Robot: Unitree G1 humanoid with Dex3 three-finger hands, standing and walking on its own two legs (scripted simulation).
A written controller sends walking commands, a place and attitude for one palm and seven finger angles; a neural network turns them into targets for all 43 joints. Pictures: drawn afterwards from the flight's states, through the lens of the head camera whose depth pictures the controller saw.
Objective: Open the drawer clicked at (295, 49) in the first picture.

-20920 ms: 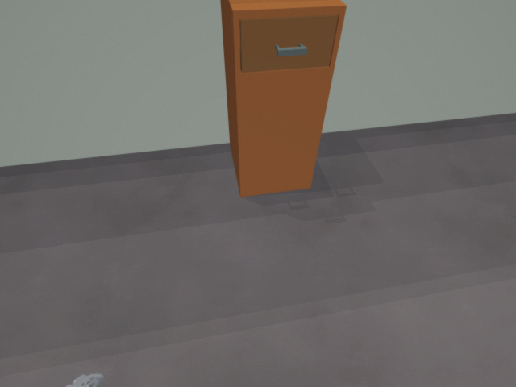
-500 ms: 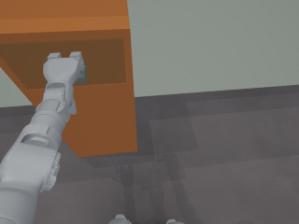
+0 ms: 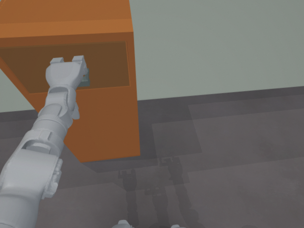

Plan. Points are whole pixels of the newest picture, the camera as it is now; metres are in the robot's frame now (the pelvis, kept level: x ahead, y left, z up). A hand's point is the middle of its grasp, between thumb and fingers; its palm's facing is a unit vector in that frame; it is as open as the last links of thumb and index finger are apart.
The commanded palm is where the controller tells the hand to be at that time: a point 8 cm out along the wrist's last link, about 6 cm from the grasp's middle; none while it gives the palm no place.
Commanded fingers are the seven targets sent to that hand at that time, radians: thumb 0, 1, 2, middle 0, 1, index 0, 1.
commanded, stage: lift the fingers back up to retry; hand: left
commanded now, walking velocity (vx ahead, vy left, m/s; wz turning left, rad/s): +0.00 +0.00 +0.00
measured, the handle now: (71, 77) +0.55 +0.22 +0.05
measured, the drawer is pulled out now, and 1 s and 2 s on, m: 0.00 0.00 0.00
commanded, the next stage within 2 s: re-aim the fingers above the handle in 0.60 s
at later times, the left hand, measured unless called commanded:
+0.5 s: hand (65, 73) +0.49 +0.21 +0.12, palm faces +0.00 -0.04 -1.00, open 13.8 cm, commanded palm +0.46 +0.21 +0.17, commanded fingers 0.00 -0.50 0.30 -0.30 -1.20 -0.30 -1.20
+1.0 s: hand (69, 76) +0.48 +0.20 +0.12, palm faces -0.02 -0.02 -1.00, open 13.8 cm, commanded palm +0.46 +0.21 +0.17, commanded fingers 0.00 -0.50 0.30 -0.30 -1.20 -0.30 -1.20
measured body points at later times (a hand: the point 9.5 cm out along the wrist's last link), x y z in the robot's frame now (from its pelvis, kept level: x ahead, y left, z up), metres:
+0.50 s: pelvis +0.03 +0.00 +0.02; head +0.07 -0.02 +0.47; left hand +0.48 +0.21 +0.18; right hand +0.09 -0.27 -0.11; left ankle +0.03 +0.09 -0.70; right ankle -0.02 -0.12 -0.70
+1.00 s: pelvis +0.02 -0.02 +0.02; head +0.07 -0.04 +0.47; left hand +0.48 +0.19 +0.17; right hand +0.09 -0.29 -0.11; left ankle +0.03 +0.09 -0.70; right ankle -0.02 -0.12 -0.70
